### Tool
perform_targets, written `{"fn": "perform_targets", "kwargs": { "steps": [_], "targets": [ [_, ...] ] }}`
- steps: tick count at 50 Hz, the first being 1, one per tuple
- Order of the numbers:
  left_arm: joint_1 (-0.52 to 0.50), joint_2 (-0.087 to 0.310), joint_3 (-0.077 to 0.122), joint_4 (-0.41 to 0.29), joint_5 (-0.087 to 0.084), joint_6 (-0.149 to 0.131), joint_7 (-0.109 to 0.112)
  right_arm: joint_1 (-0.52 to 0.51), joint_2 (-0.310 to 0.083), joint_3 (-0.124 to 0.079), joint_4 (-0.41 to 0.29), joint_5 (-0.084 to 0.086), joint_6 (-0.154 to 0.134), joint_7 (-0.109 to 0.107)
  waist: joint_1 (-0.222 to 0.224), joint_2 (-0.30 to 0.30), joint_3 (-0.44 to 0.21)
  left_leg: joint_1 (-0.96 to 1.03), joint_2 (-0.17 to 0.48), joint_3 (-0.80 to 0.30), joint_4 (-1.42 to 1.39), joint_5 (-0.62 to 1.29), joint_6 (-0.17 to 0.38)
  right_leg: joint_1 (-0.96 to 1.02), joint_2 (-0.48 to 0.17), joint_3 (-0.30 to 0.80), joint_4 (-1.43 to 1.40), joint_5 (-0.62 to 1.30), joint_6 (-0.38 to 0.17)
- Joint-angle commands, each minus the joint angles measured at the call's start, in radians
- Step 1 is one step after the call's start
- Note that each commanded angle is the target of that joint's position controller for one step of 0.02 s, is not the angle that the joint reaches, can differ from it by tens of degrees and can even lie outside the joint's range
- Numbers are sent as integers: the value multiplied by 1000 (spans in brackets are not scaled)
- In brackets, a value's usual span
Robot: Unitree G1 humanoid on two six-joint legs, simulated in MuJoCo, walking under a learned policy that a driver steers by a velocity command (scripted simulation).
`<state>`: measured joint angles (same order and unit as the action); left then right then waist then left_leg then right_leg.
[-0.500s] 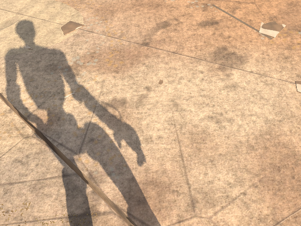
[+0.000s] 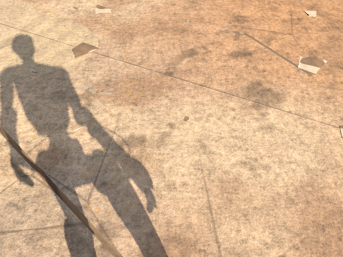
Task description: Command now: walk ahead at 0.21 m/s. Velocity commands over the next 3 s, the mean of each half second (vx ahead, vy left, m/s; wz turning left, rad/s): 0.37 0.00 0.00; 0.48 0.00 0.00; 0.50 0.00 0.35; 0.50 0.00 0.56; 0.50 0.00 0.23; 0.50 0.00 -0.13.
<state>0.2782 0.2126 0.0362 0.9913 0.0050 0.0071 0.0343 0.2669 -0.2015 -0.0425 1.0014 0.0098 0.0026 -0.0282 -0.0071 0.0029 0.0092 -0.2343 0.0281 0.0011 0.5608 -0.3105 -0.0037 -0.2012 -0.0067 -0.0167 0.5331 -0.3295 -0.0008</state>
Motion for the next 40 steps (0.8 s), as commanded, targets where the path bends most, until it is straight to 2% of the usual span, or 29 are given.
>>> {"fn": "perform_targets", "kwargs": {
  "steps": [1, 3, 5, 7, 8, 9, 10, 11, 13, 15, 17, 20, 21, 23, 24, 25, 26, 27, 28, 29, 30, 31, 32, 33, 34, 36, 37, 38, 40],
  "targets": [
    [28, 55, 13, -36, -11, -23, 9, 32, -145, -32, -25, 15, -15, -12, 0, 103, 125, -101, 93, -162, -247, -422, 115, -125, 38, -50, 13, -220, -44],
    [64, 30, 3, -29, -7, -50, -1, 23, -165, -40, -33, 19, -23, -4, 17, 151, 139, -97, 155, -261, -310, -347, 167, -120, 26, -41, 34, -110, -71],
    [125, 65, 13, -5, -8, -69, -10, -43, -142, -40, -61, 22, -28, 2, 54, 92, 115, -110, 113, -184, -235, -113, 149, -22, 3, -3, -41, -37, -103],
    [191, 146, 39, 24, -20, -75, -16, -46, -83, -28, -75, 20, -50, 7, 54, -136, 62, -150, -33, 21, 26, 113, 75, 105, -83, 167, -146, 89, -143],
    [267, 181, 53, 39, -20, -73, -17, -59, -80, -27, -80, 14, -63, 9, 85, -210, 34, -278, -64, 67, 176, 138, 38, 243, -186, 327, -211, 166, -197],
    [338, 184, 59, 55, -19, -71, -16, -96, -77, -25, -94, 15, -75, 14, 120, -230, 34, -403, -66, 67, 300, -11, 24, 329, -292, 466, -272, 234, -257],
    [357, 176, 57, 64, -12, -76, -12, -136, -71, -25, -114, 23, -80, 21, 122, -215, 73, -547, -34, 25, 473, -237, 23, 381, -374, 536, -297, 298, -299],
    [360, 162, 52, 68, -8, -80, -9, -158, -59, -22, -128, 32, -83, 29, 110, -161, 97, -659, 14, -11, 589, -269, 31, 424, -397, 521, -289, 315, -305],
    [331, 128, 43, 69, -12, -78, -3, -178, -50, -18, -147, 37, -86, 45, 81, -109, 120, -759, 79, -28, 607, -206, 49, 438, -366, 406, -302, 272, -235],
    [266, 96, 30, 50, -11, -62, -1, -173, -33, -12, -153, 26, -82, 62, 49, -99, 128, -649, 90, 2, 491, -121, 35, 303, -310, 277, -341, 230, -177],
    [179, 133, 34, 7, -6, -59, 1, -182, -5, 1, -162, 14, -72, 76, 25, -109, 117, -370, 59, 41, 301, 29, 19, 78, -243, 147, -375, 233, -143],
    [184, 208, 54, -1, -13, -68, 1, -168, -70, -19, -180, 22, -50, 58, -2, -174, 94, -142, -1, 85, 179, 146, 19, 22, -259, 119, -392, 344, -141],
    [177, 208, 54, -2, -19, -70, 0, -142, -101, -34, -182, 24, -46, 51, -28, -178, 82, -93, -17, 90, 130, 176, 32, 50, -254, 102, -340, 463, -124],
    [173, 193, 50, 6, -23, -67, -4, 38, -160, -75, -136, 20, -44, 44, -129, -140, -22, 133, -64, 130, 44, 227, 64, 58, -184, 16, -58, 716, -74],
    [177, 170, 43, 9, -18, -69, -8, 188, -179, -89, -92, 22, -38, 45, -196, -96, -84, 359, -36, 73, 23, 252, 74, -89, -138, -1, 169, 682, -46],
    [205, 21, 2, -15, 21, -84, -19, 277, -321, -111, -55, 14, -12, 24, -136, 285, -154, 514, 252, -382, -113, 273, 159, -361, 18, -45, 625, -14, 24],
    [331, -59, -9, 30, -53, -116, -26, 355, -292, -87, -39, -21, -10, 28, -134, 386, -340, 543, 428, -889, -402, -35, 330, -448, 91, 146, 1076, -196, 26],
    [232, -12, 7, 5, -89, -130, -30, 273, -205, -60, -34, -23, -22, 38, -108, 260, -164, 444, 415, -839, -438, -236, 322, -648, 39, 139, 1337, -158, 4],
    [58, 15, 9, -61, -87, -134, -31, 228, -147, -41, -16, -9, -26, 48, -112, 177, -34, 355, 386, -650, -397, -237, 291, -803, -4, 68, 1505, -128, -43],
    [-39, -11, -3, -107, -67, -128, -26, 207, -85, -15, 7, -19, -30, 63, -99, 85, -5, 286, 340, -520, -351, -158, 255, -889, -35, 28, 1650, -100, -80],
    [-62, -55, -17, -140, -53, -117, -30, 197, -18, 12, 29, -38, -32, 73, -61, 64, -7, 225, 294, -419, -308, -89, 230, -947, -54, 30, 1756, -65, -119],
    [-67, -101, -39, -172, -56, -103, -43, 208, 29, 32, 59, -48, -28, 76, -32, 80, 12, 163, 271, -360, -306, -90, 209, -1007, -52, 41, 1859, -53, -152],
    [-65, -135, -60, -200, -66, -89, -53, 217, 48, 48, 81, -49, -24, 73, -7, 85, 46, 102, 265, -320, -318, -108, 195, -1084, -35, 67, 1917, -50, -167],
    [-63, -158, -80, -228, -76, -72, -55, 207, 56, 63, 88, -50, -20, 67, 22, 89, 90, 20, 274, -291, -329, -132, 179, -1155, -14, 104, 1951, -54, -169],
    [-66, -169, -100, -256, -71, -62, -56, 164, 58, 78, 78, -55, -17, 63, 61, 65, 124, -97, 273, -244, -325, -135, 157, -1191, 3, 144, 1950, -11, -164],
    [-89, -106, -115, -324, -37, -59, -48, -19, 10, 94, 3, -64, -23, 58, 144, 43, 147, -429, 168, -50, -401, -143, 116, -997, 10, 91, 1551, 153, -103],
    [-126, -48, -106, -339, -15, -63, -36, -32, -21, 94, -12, -59, -39, 51, 140, 34, 124, -540, 128, 4, -451, -82, 146, -851, 16, 18, 1381, 238, -54],
    [-152, -26, -97, -331, -10, -61, -25, 36, -42, 92, 1, -49, -64, 40, 110, 51, 91, -540, 134, -4, -510, -2, 189, -760, 3, -52, 1335, 287, -25],
    [-236, -56, -105, -348, -2, -62, -7, 234, -74, 75, 81, 0, -76, 17, 40, 41, 43, -224, 164, -59, -541, 90, 222, -862, -69, -101, 1247, 293, -18]
  ]
}}
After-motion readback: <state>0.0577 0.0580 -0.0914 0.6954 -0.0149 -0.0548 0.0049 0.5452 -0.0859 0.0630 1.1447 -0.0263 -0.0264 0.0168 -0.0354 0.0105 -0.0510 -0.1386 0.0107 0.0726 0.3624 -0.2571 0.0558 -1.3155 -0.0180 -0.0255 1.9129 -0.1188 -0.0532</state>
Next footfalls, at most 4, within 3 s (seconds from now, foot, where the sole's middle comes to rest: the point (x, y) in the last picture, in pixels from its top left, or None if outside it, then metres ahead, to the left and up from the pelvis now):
0.48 left None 0.30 0.18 -0.77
0.98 right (180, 235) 0.56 -0.01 -0.64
1.56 left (127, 168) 0.85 0.21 -0.64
2.02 right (149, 113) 1.19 0.13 -0.64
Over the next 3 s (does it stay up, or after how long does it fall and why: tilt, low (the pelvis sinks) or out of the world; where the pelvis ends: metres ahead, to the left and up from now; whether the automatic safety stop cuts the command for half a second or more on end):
stays up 1.40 0.42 0.11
